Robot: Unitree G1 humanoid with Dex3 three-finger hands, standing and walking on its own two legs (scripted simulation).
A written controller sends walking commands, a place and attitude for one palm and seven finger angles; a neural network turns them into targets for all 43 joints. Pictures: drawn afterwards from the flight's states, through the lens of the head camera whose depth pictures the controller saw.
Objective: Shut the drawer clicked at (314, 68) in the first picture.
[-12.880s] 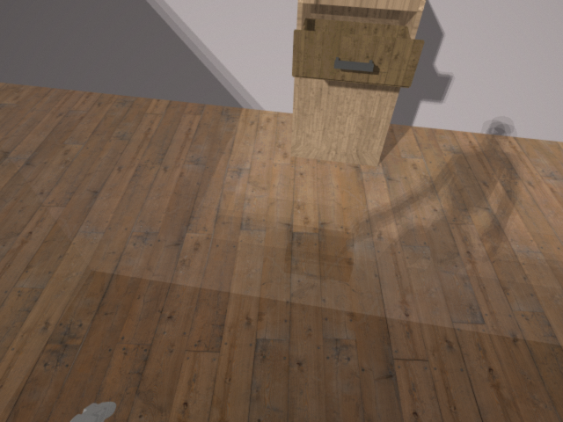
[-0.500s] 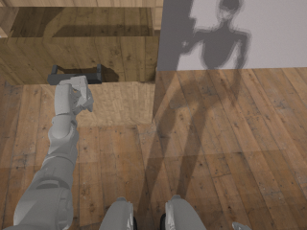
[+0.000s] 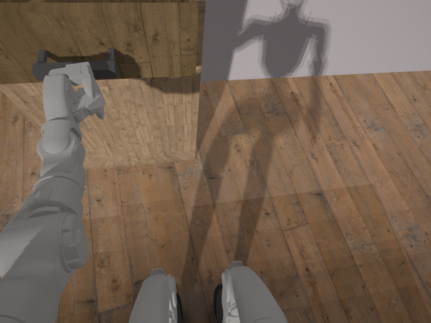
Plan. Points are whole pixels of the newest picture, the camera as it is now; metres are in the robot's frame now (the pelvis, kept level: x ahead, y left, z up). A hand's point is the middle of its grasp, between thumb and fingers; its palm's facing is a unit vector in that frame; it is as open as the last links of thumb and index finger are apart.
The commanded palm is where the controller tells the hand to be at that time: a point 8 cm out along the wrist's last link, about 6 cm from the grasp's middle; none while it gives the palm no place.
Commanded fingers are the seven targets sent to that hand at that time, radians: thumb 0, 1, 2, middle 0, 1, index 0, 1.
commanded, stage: push the drawer shut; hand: left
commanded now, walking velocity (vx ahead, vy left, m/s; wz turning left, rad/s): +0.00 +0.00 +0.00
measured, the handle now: (77, 62) +0.59 +0.21 +0.05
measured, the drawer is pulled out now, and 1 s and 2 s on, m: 0.07 0.00 0.00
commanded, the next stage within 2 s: pull the fist back off the drawer in 1.04 s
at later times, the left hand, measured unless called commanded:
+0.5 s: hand (97, 67) +0.58 +0.17 +0.04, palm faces +0.06 -1.00 -0.01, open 3.2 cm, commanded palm +0.57 +0.20 +0.05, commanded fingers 0.00 0.90 0.90 -1.40 -1.60 -1.40 -1.60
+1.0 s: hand (89, 62) +0.59 +0.19 +0.04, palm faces +0.07 -1.00 -0.03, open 3.3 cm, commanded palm +0.63 +0.18 +0.05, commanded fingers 0.00 0.90 0.90 -1.40 -1.60 -1.40 -1.60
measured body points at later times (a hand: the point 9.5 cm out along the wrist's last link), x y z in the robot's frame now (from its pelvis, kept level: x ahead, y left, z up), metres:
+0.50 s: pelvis +0.00 +0.01 -0.01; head +0.19 +0.04 +0.40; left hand +0.57 +0.22 +0.05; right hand -0.03 -0.25 -0.10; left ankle +0.03 +0.09 -0.62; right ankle +0.03 -0.10 -0.62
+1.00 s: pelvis -0.02 +0.01 -0.02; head +0.19 +0.07 +0.37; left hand +0.59 +0.24 +0.05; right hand -0.07 -0.24 -0.10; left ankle +0.03 +0.09 -0.62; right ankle +0.03 -0.10 -0.62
